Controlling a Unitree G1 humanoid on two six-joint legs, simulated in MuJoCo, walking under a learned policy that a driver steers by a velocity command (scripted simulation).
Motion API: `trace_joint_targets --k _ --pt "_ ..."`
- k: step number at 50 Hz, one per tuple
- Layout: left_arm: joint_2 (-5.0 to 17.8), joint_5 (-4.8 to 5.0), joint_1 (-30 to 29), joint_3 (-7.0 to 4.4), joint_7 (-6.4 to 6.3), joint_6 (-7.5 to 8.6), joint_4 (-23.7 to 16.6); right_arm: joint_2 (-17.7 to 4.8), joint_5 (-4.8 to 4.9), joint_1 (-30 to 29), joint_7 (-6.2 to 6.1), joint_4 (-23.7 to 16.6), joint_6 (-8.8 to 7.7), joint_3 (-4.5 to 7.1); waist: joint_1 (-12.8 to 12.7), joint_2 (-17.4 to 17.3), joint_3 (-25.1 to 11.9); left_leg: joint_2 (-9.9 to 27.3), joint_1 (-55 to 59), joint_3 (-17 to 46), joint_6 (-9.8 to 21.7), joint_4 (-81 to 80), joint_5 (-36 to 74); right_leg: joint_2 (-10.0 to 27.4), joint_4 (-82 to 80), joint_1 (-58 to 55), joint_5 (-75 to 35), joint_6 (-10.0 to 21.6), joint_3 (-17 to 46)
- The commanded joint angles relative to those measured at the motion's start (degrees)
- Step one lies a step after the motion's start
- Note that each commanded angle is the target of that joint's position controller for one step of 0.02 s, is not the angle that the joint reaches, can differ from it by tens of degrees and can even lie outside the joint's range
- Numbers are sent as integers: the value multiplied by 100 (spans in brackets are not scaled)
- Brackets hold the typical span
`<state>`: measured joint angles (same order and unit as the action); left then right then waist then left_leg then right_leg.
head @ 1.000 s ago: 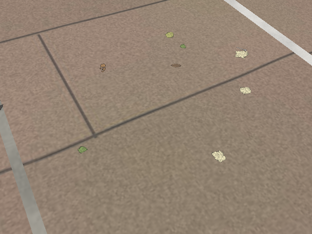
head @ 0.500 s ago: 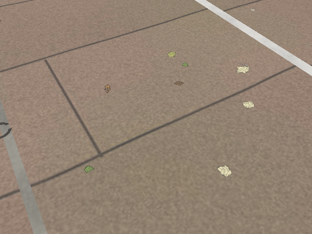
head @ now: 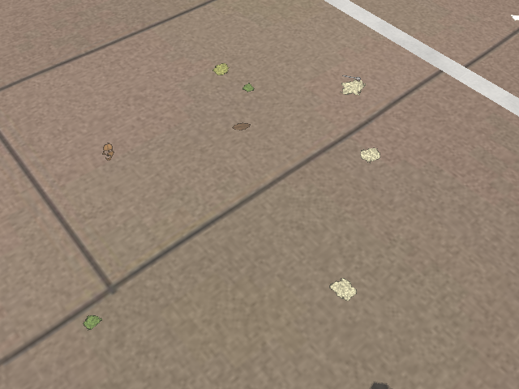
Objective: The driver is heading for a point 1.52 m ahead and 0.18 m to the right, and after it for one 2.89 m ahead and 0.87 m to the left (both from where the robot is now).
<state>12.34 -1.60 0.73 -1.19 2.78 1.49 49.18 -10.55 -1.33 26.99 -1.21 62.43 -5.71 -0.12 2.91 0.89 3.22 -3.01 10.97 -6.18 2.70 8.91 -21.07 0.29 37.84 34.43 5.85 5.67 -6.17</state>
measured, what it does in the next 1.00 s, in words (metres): walks ahead, turning right: right foot, then left foot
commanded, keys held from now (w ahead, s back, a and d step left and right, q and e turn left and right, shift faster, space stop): w+e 0.30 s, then w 0.70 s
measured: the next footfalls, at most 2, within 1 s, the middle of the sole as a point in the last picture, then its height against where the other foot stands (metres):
right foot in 0.06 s outside the picture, level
left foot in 0.62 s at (253, 347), level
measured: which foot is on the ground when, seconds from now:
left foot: down 0.00-0.08, up 0.10-0.60, down 0.62-1.00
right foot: up 0.00-0.04, down 0.06-0.62, up 0.64-1.00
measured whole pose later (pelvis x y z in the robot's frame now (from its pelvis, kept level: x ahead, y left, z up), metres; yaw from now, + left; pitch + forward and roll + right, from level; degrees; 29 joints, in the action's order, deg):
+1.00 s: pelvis +0.56 -0.06 +0.02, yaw -16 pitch +1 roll +1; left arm 13.5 -1.9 5.4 -1.5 2.0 1.9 48.3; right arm -11.6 -0.5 25.6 0.6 56.9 -5.2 1.7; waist 2.6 2.4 2.1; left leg -5.3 -0.1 -2.5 4.8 11.2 -11.8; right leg 5.3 44.1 35.9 4.3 1.1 -0.6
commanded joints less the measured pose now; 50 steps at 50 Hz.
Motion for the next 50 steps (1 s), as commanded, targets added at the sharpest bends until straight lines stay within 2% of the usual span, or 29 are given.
trace_joint_targets --k 1,2,3,4,5,6,7,8,9,11,14,16,20,26,27,29,30,31,32,33,34,35,36,37,39,42,45,47,50 --pt "529 -9 491 -155 -61 107 -168 -1049 -1 -16 -84 -182 -17 197 -603 -673 -156 1567 -562 -121 408 1582 6776 -481 -218 -1310 281 361 -333" --pt "653 -12 1277 -235 -79 134 89 -1140 -12 -103 -89 -238 33 233 -895 -707 -590 1564 -672 -175 366 2625 6762 -624 -452 -2099 323 497 -303" --pt "876 -74 2050 -355 -117 146 332 -1179 -13 -159 -68 -314 55 248 -1232 -576 -949 1426 -1416 -283 279 3952 5755 -488 -753 -3228 464 694 56" --pt "1459 -135 2551 -533 -199 121 349 -805 29 -52 -1 -567 32 180 -1218 355 -1486 866 -3013 -381 103 6138 2656 1004 -956 -4552 1234 1258 2247" --pt "1657 -13 2257 -580 -160 54 264 -725 70 -40 83 -817 -13 216 -878 1002 -1905 -170 -4686 476 -18 7660 -811 2012 -2042 -5244 1220 2015 5258" --pt "1512 134 1864 -571 -161 33 268 -990 2 -599 108 -990 -61 277 -779 380 -1203 297 -5244 1051 78 7638 -221 1795 -2302 -4725 1532 1835 4657" --pt "1184 143 1562 -500 -181 44 215 -1017 24 -899 132 -1104 -131 275 -646 10 -573 546 -5192 977 84 7201 316 1663 -2451 -3867 1181 1630 3908" --pt "945 114 1377 -445 -190 75 205 -941 5 -959 119 -1104 -139 277 -408 -365 -205 737 -4875 960 51 6707 504 1405 -2563 -3146 486 1406 3393" --pt "816 120 1278 -403 -219 117 198 -881 -74 -957 109 -1143 -54 274 -219 -407 -98 838 -4517 983 -44 6363 496 1132 -2592 -2637 -113 1260 2994" --pt "773 138 1355 -371 -239 220 218 -725 -164 -876 139 -1205 162 253 -60 -247 -206 889 -4130 925 -225 5905 434 850 -2616 -2236 -824 1183 2501" --pt "986 171 1696 -419 -254 274 256 -694 -183 -1416 169 -1488 313 252 -153 -91 -92 915 -4434 732 -447 5179 907 590 -2735 -2091 -883 1066 2234" --pt "977 177 2010 -414 -260 251 288 -740 -166 -1975 190 -1712 341 262 -354 17 22 914 -4827 656 -544 4586 1439 525 -2795 -2317 -939 864 2241" --pt "840 169 2608 -355 -292 242 412 -689 -124 -2629 264 -1945 331 224 -694 171 -66 794 -5057 556 -486 3655 2260 474 -2648 -3087 -1717 440 2086" --pt "852 44 3069 -288 -420 249 548 -694 -46 -3526 324 -2323 244 132 -970 301 90 476 -5041 351 -210 2584 2064 742 -2370 -4094 -2742 477 2123" --pt "899 26 3019 -290 -442 258 550 -733 -35 -3474 322 -2349 219 137 -884 339 92 427 -4848 370 -115 2410 1910 822 -2266 -4173 -3024 470 2125" --pt "1018 16 2718 -297 -456 294 504 -889 -18 -2751 262 -2163 171 204 -473 437 -149 149 -3705 326 120 2070 1459 822 -1709 -4038 -4330 323 1970" --pt "1059 2 2667 -297 -426 314 518 -1038 4 -2058 198 -1944 137 277 -191 409 -497 -12 -2913 294 252 1900 1333 735 -994 -4020 -4832 262 1901" --pt "1058 38 2545 -288 -383 344 504 -1171 -27 -1174 118 -1715 79 344 264 272 -940 220 -1672 481 438 1601 1631 564 16 -3507 -4362 192 1716" --pt "775 81 2560 -208 -347 390 306 -1586 -167 -207 17 -1596 57 450 546 -300 -1716 1480 -228 1837 737 1711 1104 251 1560 -2489 -2414 132 1508" --pt "378 292 3432 -159 -328 340 394 -1950 -209 -136 67 -1483 126 580 110 -1630 -2207 2838 909 4497 1660 1231 1143 -828 3471 -664 2284 -117 977" --pt "958 67 3040 -255 -373 304 439 -1418 -4 -496 146 -1517 188 502 48 -538 -1541 2542 250 4631 1509 862 581 -462 3786 -143 2093 -10 1317" --pt "891 45 2474 -263 -338 316 304 -1090 42 -1037 168 -1590 176 420 -93 -262 -729 2309 -599 3656 1365 705 725 -250 3602 -62 1552 -23 1320" --pt "770 39 2196 -233 -305 322 224 -882 -3 -1251 189 -1571 139 373 -181 -80 -390 2026 -1138 3062 1223 536 1322 -81 3365 -143 1290 -41 1253" --pt "733 0 2077 -241 -265 275 192 -798 -9 -1225 171 -1498 101 339 -274 -195 -243 1791 -1443 2594 1090 437 1757 50 3154 -236 1213 -72 1187" --pt "554 -57 2171 -204 -182 165 198 -695 30 -1048 164 -1293 23 295 -446 -485 -271 1514 -1748 2061 950 258 2297 154 2819 -519 1123 -185 1055" --pt "445 -96 1805 -171 -107 84 78 -837 89 -709 175 -1082 -58 333 -469 -501 -171 1418 -1801 1692 998 6 2563 312 2459 -168 856 -328 799" --pt "420 -78 921 -124 -77 75 -224 -839 94 -420 172 -940 -35 328 -308 -461 70 1261 -1765 1389 942 -205 2736 477 1677 275 239 -466 554" --pt "337 -47 439 -67 -65 94 -379 -829 98 -257 175 -863 -23 318 -198 -467 113 1139 -1733 1172 849 -198 2996 450 942 175 -154 -508 408" --pt "292 -1 -101 -7 -75 111 -533 -900 86 37 155 -742 -19 328 -28 -508 116 1187 -1461 1064 790 -131 3273 322 128 -55 -505 -466 261"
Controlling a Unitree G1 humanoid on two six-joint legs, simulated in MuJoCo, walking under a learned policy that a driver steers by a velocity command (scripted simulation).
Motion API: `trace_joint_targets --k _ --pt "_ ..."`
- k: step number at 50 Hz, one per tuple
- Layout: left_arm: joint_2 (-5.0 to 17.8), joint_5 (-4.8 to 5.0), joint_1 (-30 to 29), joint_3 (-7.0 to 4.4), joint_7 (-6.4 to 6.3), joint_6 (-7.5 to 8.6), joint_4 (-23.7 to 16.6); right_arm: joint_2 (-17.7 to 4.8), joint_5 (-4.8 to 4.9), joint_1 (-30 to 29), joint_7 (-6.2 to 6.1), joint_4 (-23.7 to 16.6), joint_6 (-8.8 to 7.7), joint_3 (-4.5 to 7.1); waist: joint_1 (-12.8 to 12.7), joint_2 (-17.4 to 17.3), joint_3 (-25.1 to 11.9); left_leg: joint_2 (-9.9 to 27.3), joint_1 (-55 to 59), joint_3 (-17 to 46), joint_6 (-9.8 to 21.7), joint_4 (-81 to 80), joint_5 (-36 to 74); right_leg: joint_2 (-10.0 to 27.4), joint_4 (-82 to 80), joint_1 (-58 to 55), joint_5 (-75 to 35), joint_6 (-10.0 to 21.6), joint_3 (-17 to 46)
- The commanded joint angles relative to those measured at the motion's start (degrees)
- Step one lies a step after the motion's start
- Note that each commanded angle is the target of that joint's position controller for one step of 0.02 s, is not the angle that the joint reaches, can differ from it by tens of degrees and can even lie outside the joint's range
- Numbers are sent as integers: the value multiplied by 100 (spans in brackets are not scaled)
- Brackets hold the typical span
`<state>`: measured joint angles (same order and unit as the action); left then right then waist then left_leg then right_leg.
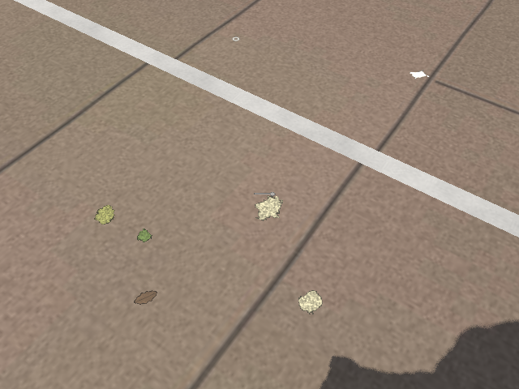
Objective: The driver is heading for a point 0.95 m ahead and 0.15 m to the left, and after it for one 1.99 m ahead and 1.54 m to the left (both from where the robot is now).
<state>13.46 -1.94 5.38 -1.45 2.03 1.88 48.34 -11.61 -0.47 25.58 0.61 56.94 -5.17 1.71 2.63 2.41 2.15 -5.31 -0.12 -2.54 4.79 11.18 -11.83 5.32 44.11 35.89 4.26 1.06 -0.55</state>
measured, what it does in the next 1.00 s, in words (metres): walks ahead, turning left: right foot, then left foot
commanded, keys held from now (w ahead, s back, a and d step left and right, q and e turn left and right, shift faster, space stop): w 0.14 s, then w+q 0.72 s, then w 0.14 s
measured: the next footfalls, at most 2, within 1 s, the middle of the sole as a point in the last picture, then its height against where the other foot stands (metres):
right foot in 0.16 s outside the picture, level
left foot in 0.74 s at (224, 382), level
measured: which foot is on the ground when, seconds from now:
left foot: down 0.00-0.18, up 0.20-0.72, down 0.74-1.00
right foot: up 0.00-0.14, down 0.16-0.72, up 0.74-1.00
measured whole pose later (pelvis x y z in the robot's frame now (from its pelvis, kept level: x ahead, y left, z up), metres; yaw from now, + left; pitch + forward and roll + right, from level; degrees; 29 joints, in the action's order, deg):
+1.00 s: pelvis +0.51 +0.05 +0.00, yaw +25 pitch +0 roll +0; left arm 13.9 -2.5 8.1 -2.7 0.9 2.2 46.3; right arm -14.6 -0.1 19.3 0.2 53.6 -3.1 4.0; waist 1.1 1.7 2.9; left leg -8.7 -5.8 0.5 8.4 16.8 -11.0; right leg 8.1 57.3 35.9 11.7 -1.7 1.4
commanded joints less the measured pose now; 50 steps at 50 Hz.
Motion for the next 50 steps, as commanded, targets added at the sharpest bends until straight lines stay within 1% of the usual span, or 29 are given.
trace_joint_targets --k 1,3,5,6,7,8,9,10,11,12,13,15,19,22,25,30,33,35,36,37,38,39,40,41,42,43,45,47,50 --pt "205 43 -702 22 -11 78 -492 -809 -12 261 -37 -153 -65 146 39 -665 234 1479 -194 711 585 -309 2416 -219 -668 -230 -358 31 -317" --pt "278 46 -878 7 -29 97 -576 -835 -46 354 -69 -82 -39 150 47 -674 270 1661 158 766 587 -158 2637 -261 -914 -244 -188 142 -291" --pt "355 42 -810 -25 -53 134 -590 -889 -72 293 -107 -42 -12 166 -69 -676 247 1790 416 751 533 145 3190 -356 -1162 -506 184 303 -294" --pt "411 33 -539 -60 -81 161 -511 -930 -76 209 -123 -37 -1 176 -219 -689 118 1782 459 683 462 502 3846 -489 -1316 -940 403 398 -331" --pt "491 17 29 -115 -120 200 -320 -965 -70 151 -127 -26 19 186 -462 -657 -173 1696 447 587 389 1179 4424 -668 -1558 -1651 480 513 -401" --pt "639 -46 921 -197 -177 268 -20 -895 -38 145 -115 -30 36 157 -814 -456 -648 1449 -30 433 281 2239 4188 -636 -1843 -2907 303 671 -319" --pt "1092 -193 1944 -322 -257 323 137 -684 16 106 -99 -240 24 84 -1156 93 -1379 1144 -1214 252 176 3879 2304 649 -1916 -4408 761 971 1034" --pt "1530 -201 2028 -432 -236 268 147 -130 185 857 -97 -279 57 -8 -779 1256 -1927 148 -3073 -27 -11 5738 -1865 2138 -2530 -5496 1082 1639 3531" --pt "1143 35 1693 -383 -195 197 97 -821 3 501 -142 -175 122 175 -757 259 -1414 433 -3456 589 66 6114 -1645 1877 -2800 -4836 1590 1515 3545" --pt "771 71 1117 -276 -181 211 20 -780 -2 70 -103 -288 110 203 -543 100 -602 661 -3511 665 88 5978 -1085 1630 -3005 -4007 1536 1320 2620" --pt "510 59 849 -216 -161 264 13 -614 2 -116 -75 -305 110 174 -427 -3 -220 853 -3332 643 66 5716 -729 1359 -3269 -3378 1054 1128 1961" --pt "313 73 784 -161 -213 355 114 -496 -118 -86 3 -250 253 187 -194 173 -18 1007 -2944 595 -27 5423 -457 960 -3516 -2790 437 801 1066" --pt "434 138 1196 -205 -243 521 309 -358 -125 -491 116 -409 431 218 -106 91 42 1067 -3359 475 -129 5302 92 857 -3672 -2872 -502 695 235" --pt "387 118 1508 -195 -271 508 433 -333 -111 -1093 165 -630 462 214 -198 107 200 1103 -3890 373 -195 4907 679 762 -3713 -3058 -869 596 -224" --pt "380 111 1693 -176 -299 492 530 -257 -101 -1685 206 -849 436 158 -291 88 324 1023 -3898 129 -222 4004 1148 655 -3654 -3180 -1372 501 -649" --pt "499 90 2183 -186 -394 416 756 -201 -139 -2523 252 -1212 417 64 -516 99 437 828 -3728 -448 -4 2818 1045 866 -3366 -3933 -2398 477 -1068" --pt "672 65 2139 -222 -461 327 791 -320 -156 -2347 233 -1232 423 112 -320 270 211 444 -3117 -734 318 2571 318 979 -2577 -4325 -4426 437 -1346" --pt "855 42 2005 -279 -479 239 749 -491 -163 -1671 190 -1060 415 209 8 399 -211 91 -2307 -813 613 2441 -275 1039 -1366 -4378 -5358 495 -1437" --pt "921 45 1962 -302 -452 192 699 -648 -181 -1092 160 -891 374 298 246 352 -548 -48 -1547 -710 777 2126 -374 1044 -364 -4104 -4942 502 -1435" --pt "928 79 1779 -311 -408 184 569 -969 -252 -255 91 -661 335 447 705 -33 -951 291 -244 -26 1055 1557 -380 900 1191 -3114 -3549 342 -1492" --pt "246 143 1963 -184 -289 224 191 -1633 -268 -228 12 -705 354 622 330 -1346 -1375 2091 1583 2751 1871 1422 -275 -94 3336 -562 1663 20 -1386" --pt "649 118 1277 -265 -242 304 -111 -1729 -78 -143 15 -766 432 642 488 -841 -1572 2508 1747 4548 2246 566 -315 -708 4189 498 2567 -45 -74" --pt "618 127 837 -242 -208 392 -273 -1555 -27 -456 -38 -729 454 592 351 -464 -694 2413 1157 3582 2010 391 -76 -253 3886 990 1948 15 263" --pt "624 156 901 -229 -204 454 -253 -1235 1 -719 -53 -736 432 515 96 -147 -280 2203 414 3040 1734 270 476 -61 3304 702 1528 20 233" --pt "616 117 1008 -246 -222 423 -170 -1036 -3 -985 -70 -772 387 458 -176 71 -21 1880 -154 2523 1476 211 1135 76 2841 334 1413 -25 230" --pt "578 6 1136 -239 -219 311 -163 -902 34 -1123 -97 -794 332 404 -357 21 -21 1620 -525 2139 1362 166 1611 133 2559 -46 1385 -123 242" --pt "439 -89 1298 -218 -165 99 -123 -862 57 -1048 -79 -771 181 356 -485 -105 -165 1392 -760 1712 1270 127 2297 150 2180 -379 1338 -245 138" --pt "366 -82 1060 -197 -119 15 -216 -985 54 -792 -62 -674 104 370 -443 -245 -109 1245 -861 1446 1152 15 2582 171 1734 -290 964 -314 2" --pt "381 -48 356 -179 -83 -12 -438 -951 46 -349 -48 -545 90 334 -175 -444 42 1127 -598 1293 829 -82 2779 187 920 83 212 -311 -109"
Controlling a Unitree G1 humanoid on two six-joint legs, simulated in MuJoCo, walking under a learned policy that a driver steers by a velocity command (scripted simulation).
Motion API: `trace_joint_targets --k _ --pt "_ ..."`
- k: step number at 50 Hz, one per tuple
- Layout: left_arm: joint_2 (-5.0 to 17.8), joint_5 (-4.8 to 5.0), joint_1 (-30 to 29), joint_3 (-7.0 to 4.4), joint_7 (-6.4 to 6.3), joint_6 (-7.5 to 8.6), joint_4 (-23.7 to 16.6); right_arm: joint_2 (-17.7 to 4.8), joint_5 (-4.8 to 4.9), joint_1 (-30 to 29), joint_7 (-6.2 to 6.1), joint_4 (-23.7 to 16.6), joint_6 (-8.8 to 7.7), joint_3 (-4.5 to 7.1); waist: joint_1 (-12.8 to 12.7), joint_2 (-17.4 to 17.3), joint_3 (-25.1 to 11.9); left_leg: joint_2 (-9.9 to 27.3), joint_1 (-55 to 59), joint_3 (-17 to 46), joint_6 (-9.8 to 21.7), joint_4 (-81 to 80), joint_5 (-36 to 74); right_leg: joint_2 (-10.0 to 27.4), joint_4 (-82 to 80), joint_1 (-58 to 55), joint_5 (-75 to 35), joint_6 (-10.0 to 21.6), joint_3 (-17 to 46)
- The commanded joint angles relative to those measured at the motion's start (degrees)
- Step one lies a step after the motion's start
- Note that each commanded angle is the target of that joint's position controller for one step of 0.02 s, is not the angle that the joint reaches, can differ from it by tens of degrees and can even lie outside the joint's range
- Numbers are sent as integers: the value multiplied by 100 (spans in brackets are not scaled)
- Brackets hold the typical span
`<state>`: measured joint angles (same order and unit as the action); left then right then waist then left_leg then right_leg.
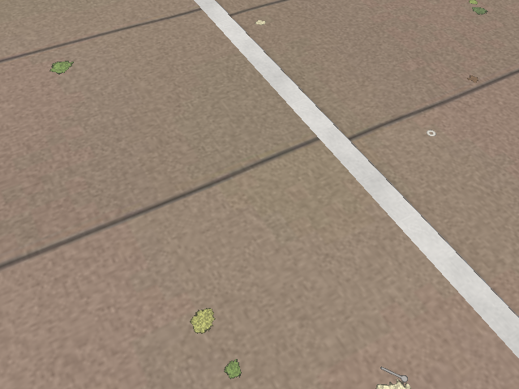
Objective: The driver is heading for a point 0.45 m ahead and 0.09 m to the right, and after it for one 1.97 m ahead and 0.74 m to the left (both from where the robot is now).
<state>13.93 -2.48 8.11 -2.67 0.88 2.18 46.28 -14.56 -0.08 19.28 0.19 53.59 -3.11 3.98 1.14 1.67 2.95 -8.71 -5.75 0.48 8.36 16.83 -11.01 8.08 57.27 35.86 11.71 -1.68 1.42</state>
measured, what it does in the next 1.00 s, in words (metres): walks ahead: right foot, then left foot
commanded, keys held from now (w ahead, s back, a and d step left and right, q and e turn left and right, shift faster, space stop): w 0.04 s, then w+e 0.32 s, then q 0.64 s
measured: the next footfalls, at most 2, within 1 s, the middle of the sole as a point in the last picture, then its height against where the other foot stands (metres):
right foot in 0.28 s outside the picture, level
left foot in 0.82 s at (252, 386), level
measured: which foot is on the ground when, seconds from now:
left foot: down 0.00-0.28, up 0.30-0.80, down 0.82-1.00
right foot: up 0.00-0.26, down 0.28-0.82, up 0.84-1.00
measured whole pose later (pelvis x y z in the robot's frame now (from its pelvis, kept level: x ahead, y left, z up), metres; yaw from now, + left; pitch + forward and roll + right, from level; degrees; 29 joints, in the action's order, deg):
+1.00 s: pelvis +0.39 -0.05 -0.01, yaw +8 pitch +0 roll -1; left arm 14.3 -1.6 8.4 -2.5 -1.9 -1.6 47.5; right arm -15.1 -0.5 12.8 -0.7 48.1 1.0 3.7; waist 1.0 1.3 4.7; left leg -5.7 -18.4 1.6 6.0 25.6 -7.4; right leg -0.3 63.6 27.7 25.5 -1.3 0.9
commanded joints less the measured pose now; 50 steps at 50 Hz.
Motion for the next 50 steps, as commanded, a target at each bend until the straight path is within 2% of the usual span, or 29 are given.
trace_joint_targets --k 1,6,9,12,13,14,15,16,17,18,19,20,21,23,25,28,30,33,37,39,40,41,42,43,44,45,46,47,50 --pt "341 20 -119 -51 42 -44 -293 -649 5 396 -6 -181 -115 94 59 -417 -26 1456 117 966 371 -639 2753 -112 -657 166 -734 -18 -321" --pt "322 109 -915 20 84 -13 -522 -637 -69 759 -45 -51 -148 24 365 -534 80 1617 954 700 162 -688 2979 -306 -1713 341 -1228 229 -515" --pt "345 132 -1125 39 114 27 -628 -635 -155 829 -103 57 -162 -18 352 -552 226 1865 1360 494 158 -656 3369 -497 -2186 195 -962 499 -575" --pt "498 144 -336 -39 58 53 -406 -786 -210 503 -186 59 -189 -15 -120 -655 -108 1972 1462 102 -8 250 5560 -1002 -2442 -973 -247 862 -713" --pt "613 137 322 -104 18 77 -186 -841 -236 451 -195 68 -167 -6 -400 -644 -444 1938 1488 -10 -60 1090 6023 -1201 -2585 -1593 -80 986 -752" --pt "687 85 1188 -167 -18 120 97 -887 -197 337 -194 36 -144 -3 -820 -524 -839 1800 1053 -205 -148 2246 5587 -1204 -3015 -2657 -373 1145 -661" --pt "1112 -31 2083 -294 -77 129 281 -745 -154 322 -191 -159 -176 -66 -1100 0 -1420 1518 -130 -439 -253 4000 3662 -107 -3049 -4022 -149 1517 734" --pt "1570 -21 1995 -416 -52 92 299 -292 -36 880 -68 -267 -203 -126 -550 1354 -1747 209 -2460 -410 -540 6045 -1528 1268 -3654 -5335 -311 2545 3865" --pt "1265 235 1490 -375 33 51 256 -674 -206 431 -66 -320 -226 -73 -483 407 -1368 565 -3068 430 -418 6326 -1478 1072 -4057 -4963 210 2423 4061" --pt "1043 246 1017 -324 43 29 129 -732 -163 -38 -25 -495 -291 -65 -378 134 -632 855 -3242 423 -425 6097 -931 935 -4171 -4151 139 2277 3177" --pt "702 193 777 -231 38 45 126 -649 -123 -110 -15 -477 -315 -97 -216 -299 -278 1049 -3007 316 -465 5765 -678 776 -4291 -3498 -957 2087 2505" --pt "535 189 725 -164 5 95 161 -544 -138 -46 -18 -422 -244 -119 -66 -394 -149 1156 -2656 259 -538 5494 -678 593 -4290 -3042 -2231 1919 1918" --pt "401 202 728 -99 -19 157 250 -433 -173 146 -14 -367 -131 -157 84 -278 -219 1216 -2231 216 -633 5248 -726 422 -4328 -2724 -3205 1759 1360" --pt "469 193 955 -75 -20 289 417 -305 -170 322 6 -272 22 -175 137 -103 -324 1124 -1867 96 -737 4939 -698 312 -4333 -2488 -4555 1617 718" --pt "625 157 1044 -83 -40 315 498 -282 -120 239 15 -255 105 -167 145 37 -330 1038 -1953 82 -759 4582 -419 195 -4360 -2507 -4990 1459 239" --pt "575 157 975 -24 -91 253 497 -249 -86 -219 13 -352 168 -173 52 244 -253 995 -2155 28 -761 3715 159 2 -4354 -2686 -4983 1076 -298" --pt "568 189 935 -4 -153 212 477 -193 -76 -570 21 -451 181 -198 -69 330 -259 1001 -2140 -128 -758 3153 535 -10 -4297 -2865 -4887 947 -497" --pt "607 197 1093 -17 -266 139 545 -165 -98 -864 24 -572 199 -217 -233 301 -316 991 -2171 -291 -725 2603 642 170 -4066 -3353 -4793 990 -575" --pt "707 174 1074 -84 -370 -9 578 -245 -154 -790 13 -648 207 -168 -227 312 -229 845 -2056 -426 -518 2121 -219 476 -3401 -3737 -4911 1137 -510" --pt "793 190 951 -135 -400 -63 534 -309 -163 -460 -1 -601 182 -113 -93 291 -334 689 -1670 -465 -296 1647 -452 495 -2620 -3749 -5091 1092 -503" --pt "867 193 861 -170 -402 -88 502 -353 -173 -68 -13 -528 128 -76 164 76 -499 679 -1108 -340 -142 1017 258 353 -1830 -3528 -4785 922 -655" --pt "902 199 822 -183 -394 -62 319 -814 -205 397 -52 -506 75 58 373 -528 -939 1427 -101 752 249 779 2677 -54 -398 -2691 -3188 600 -929" --pt "350 266 1034 -67 -329 -92 45 -1462 -124 347 -95 -592 141 249 103 -1760 -1288 3101 992 2846 1533 799 5981 -1417 1434 -810 2334 271 -1022" --pt "427 85 959 -49 -319 -216 137 -1219 119 515 -58 -540 193 221 200 -763 -1654 3101 722 2819 1686 697 5290 -1076 1718 -898 2628 248 37" --pt "437 142 700 -64 -316 -260 76 -1044 47 105 -77 -631 257 203 114 -584 -955 2813 154 2425 1567 514 4222 -947 1832 -600 2269 204 108" --pt "509 143 482 -81 -319 -260 30 -780 -8 -296 -100 -714 335 131 -4 -279 -451 2444 -336 2097 1249 252 3207 -795 1476 -459 1870 165 116" --pt "618 100 357 -116 -318 -278 -30 -652 -7 -534 -126 -797 379 93 -88 -317 -284 2132 -552 1896 989 112 2600 -717 1141 -458 1571 117 103" --pt "619 53 467 -118 -300 -330 -29 -601 -17 -639 -140 -838 398 81 -168 -488 -358 1894 -674 1704 861 71 2451 -717 943 -628 1380 53 60" --pt "473 105 597 -85 -272 -435 -65 -832 -60 -518 -94 -851 372 159 -174 -511 -697 1690 -594 1622 719 102 2318 -814 454 -799 1198 -83 4"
